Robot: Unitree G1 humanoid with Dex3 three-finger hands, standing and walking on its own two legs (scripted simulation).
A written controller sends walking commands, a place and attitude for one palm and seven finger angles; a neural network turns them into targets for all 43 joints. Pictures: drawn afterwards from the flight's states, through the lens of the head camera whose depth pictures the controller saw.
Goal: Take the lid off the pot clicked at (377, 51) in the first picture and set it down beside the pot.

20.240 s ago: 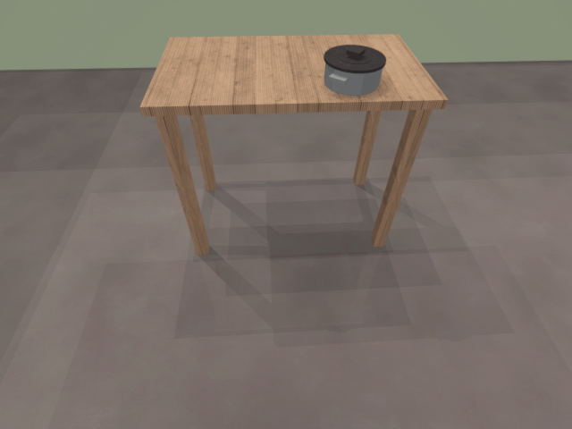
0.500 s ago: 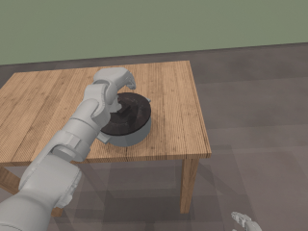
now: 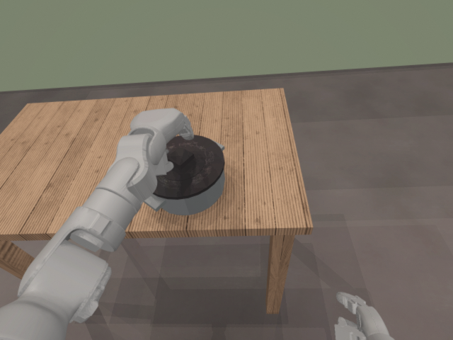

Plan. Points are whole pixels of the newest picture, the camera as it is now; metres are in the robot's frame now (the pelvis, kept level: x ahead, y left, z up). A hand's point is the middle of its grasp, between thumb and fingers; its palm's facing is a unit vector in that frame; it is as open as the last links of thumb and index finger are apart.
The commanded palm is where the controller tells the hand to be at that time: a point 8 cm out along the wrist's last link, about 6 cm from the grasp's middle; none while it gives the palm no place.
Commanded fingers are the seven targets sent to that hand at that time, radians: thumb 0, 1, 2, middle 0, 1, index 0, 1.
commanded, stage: move the open hand above the knob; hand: left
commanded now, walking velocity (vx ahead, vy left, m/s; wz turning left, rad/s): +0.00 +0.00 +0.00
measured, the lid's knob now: (180, 157) +0.46 +0.11 +0.07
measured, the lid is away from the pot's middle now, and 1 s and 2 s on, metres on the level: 0.00 0.00 0.00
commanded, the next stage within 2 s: lower the open fingers around the knob in 0.34 s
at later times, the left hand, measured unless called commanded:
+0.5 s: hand (174, 141) +0.44 +0.11 +0.14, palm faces -0.24 -0.04 -0.97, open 9.9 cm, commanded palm +0.42 +0.12 +0.19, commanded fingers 0.00 -0.28 1.44 -0.85 -0.08 -0.85 -0.08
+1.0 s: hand (175, 161) +0.42 +0.11 +0.10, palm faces -0.31 -0.05 -0.95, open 9.9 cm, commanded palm +0.42 +0.12 +0.16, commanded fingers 0.00 -0.28 1.44 -0.85 -0.08 -0.85 -0.08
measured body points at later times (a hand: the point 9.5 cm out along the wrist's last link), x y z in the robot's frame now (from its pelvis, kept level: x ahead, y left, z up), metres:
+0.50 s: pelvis -0.01 +0.01 +0.00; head +0.01 -0.03 +0.45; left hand +0.45 +0.11 +0.19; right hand +0.12 -0.23 -0.14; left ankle +0.03 +0.10 -0.74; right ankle -0.06 -0.09 -0.74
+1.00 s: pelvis +0.00 +0.00 +0.00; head +0.01 -0.04 +0.45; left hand +0.44 +0.11 +0.15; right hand +0.15 -0.24 -0.12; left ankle +0.03 +0.10 -0.74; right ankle -0.06 -0.09 -0.74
